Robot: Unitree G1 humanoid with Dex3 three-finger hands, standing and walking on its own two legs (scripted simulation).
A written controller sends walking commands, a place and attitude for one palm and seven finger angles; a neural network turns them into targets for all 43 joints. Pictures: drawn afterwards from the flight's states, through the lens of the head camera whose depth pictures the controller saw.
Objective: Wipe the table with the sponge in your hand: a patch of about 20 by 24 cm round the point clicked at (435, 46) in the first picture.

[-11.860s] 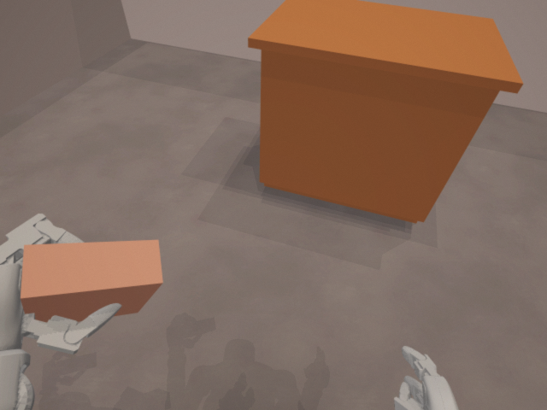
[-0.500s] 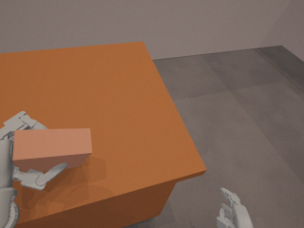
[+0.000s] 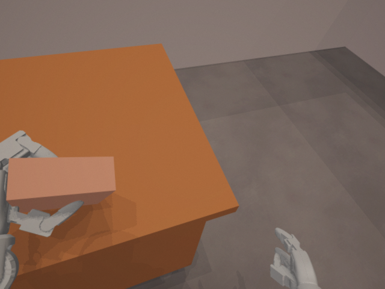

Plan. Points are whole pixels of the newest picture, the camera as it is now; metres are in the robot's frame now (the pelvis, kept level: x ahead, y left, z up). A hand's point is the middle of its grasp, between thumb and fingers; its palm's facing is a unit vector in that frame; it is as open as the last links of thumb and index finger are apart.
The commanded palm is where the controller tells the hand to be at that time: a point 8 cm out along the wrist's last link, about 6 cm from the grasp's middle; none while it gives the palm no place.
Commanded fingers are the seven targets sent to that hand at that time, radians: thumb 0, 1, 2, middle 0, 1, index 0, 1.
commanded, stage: shuffle to correct the standing spot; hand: left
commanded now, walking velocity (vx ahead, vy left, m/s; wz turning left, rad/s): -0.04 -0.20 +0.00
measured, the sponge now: (77, 185) +0.24 +0.21 +0.14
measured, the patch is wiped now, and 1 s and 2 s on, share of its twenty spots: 0.00 0.00 0.00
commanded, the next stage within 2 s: come to a stop and stand still in 0.06 s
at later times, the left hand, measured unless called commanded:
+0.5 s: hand (58, 183) +0.23 +0.23 +0.16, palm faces +0.37 -0.83 -0.42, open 9.4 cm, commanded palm +0.17 +0.26 +0.18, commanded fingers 0.00 0.10 1.30 -1.20 -1.60 -1.20 -1.60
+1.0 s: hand (4, 176) +0.23 +0.30 +0.16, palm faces +0.40 -0.83 -0.39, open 9.4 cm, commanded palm +0.17 +0.33 +0.18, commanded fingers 0.00 0.10 1.30 -1.20 -1.60 -1.20 -1.60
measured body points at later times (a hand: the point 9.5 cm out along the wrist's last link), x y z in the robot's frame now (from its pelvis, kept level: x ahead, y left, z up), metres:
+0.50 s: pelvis +0.02 -0.02 +0.00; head +0.04 -0.01 +0.45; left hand +0.20 +0.27 +0.18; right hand +0.19 -0.26 -0.08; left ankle +0.03 +0.12 -0.74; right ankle +0.02 -0.10 -0.74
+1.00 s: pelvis +0.01 +0.05 +0.00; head +0.05 +0.08 +0.45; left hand +0.20 +0.35 +0.18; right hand +0.20 -0.15 -0.07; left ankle +0.03 +0.12 -0.74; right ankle +0.02 -0.10 -0.74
